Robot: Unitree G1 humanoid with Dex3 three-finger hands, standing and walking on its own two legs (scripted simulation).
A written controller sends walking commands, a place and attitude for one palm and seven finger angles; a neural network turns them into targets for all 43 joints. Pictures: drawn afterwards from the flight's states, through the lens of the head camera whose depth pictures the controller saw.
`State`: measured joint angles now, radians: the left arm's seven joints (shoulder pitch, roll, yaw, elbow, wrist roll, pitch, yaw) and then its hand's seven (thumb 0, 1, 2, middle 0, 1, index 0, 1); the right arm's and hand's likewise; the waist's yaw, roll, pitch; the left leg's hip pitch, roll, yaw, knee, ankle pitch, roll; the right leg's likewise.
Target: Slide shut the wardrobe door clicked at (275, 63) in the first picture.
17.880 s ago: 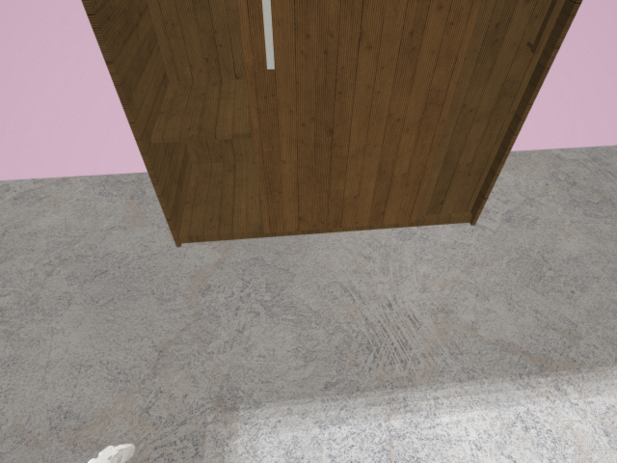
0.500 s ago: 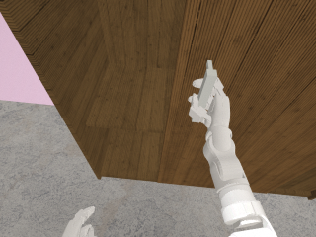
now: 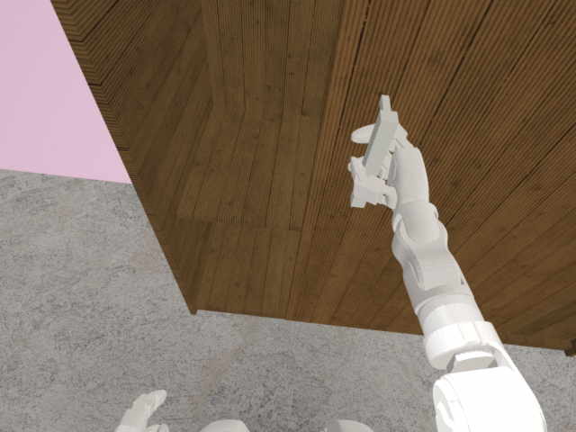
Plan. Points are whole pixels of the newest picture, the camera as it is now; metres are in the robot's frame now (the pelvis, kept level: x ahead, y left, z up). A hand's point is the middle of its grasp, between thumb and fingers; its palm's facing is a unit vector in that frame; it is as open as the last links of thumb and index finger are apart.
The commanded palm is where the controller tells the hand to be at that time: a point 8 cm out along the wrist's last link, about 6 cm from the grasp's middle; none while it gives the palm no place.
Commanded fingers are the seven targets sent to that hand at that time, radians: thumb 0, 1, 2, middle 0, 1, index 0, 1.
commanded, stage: step sideways, sliding the door along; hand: right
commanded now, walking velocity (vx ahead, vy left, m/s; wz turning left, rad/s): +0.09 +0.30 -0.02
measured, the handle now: (370, 155) +0.47 -0.07 +0.11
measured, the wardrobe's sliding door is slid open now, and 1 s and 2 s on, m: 0.31 0.03 0.00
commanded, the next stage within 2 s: stop walking and hold the door there in 1.82 s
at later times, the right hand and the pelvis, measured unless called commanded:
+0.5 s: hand (307, 173) +0.42 +0.02 +0.11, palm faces +0.08 +0.98 -0.18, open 6.3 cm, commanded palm +0.41 +0.03 +0.12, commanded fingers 0.00 -0.90 -0.90 0.45 1.40 0.45 1.40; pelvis +0.02 +0.13 -0.01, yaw -5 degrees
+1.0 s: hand (158, 159) +0.43 +0.22 +0.11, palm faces -0.06 +0.98 -0.18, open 6.4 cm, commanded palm +0.41 +0.20 +0.12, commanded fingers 0.00 -0.90 -0.90 0.45 1.40 0.45 1.40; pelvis +0.04 +0.30 -0.01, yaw -8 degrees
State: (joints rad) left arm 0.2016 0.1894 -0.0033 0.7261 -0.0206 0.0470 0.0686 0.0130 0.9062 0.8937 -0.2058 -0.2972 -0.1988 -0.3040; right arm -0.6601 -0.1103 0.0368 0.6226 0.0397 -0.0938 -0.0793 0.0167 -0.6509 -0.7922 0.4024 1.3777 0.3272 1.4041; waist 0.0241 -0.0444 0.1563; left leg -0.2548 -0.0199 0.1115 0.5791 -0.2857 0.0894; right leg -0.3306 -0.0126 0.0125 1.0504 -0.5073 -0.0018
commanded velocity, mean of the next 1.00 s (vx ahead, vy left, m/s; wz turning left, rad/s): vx -0.01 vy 0.29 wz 0.08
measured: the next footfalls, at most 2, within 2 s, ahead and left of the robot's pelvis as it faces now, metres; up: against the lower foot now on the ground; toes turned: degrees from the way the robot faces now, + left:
right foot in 0.12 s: +0.06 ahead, -0.14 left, +0.00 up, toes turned -6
left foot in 0.36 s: +0.10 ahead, +0.24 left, +0.00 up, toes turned +3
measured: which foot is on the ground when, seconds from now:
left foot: down 0.00-0.12, up 0.14-0.34, down 0.36-0.54, up 0.56-0.66, down 0.68-1.00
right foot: up 0.00-0.10, down 0.12-0.40, up 0.42-0.50, down 0.52-0.70, up 0.72-0.82, down 0.84-1.00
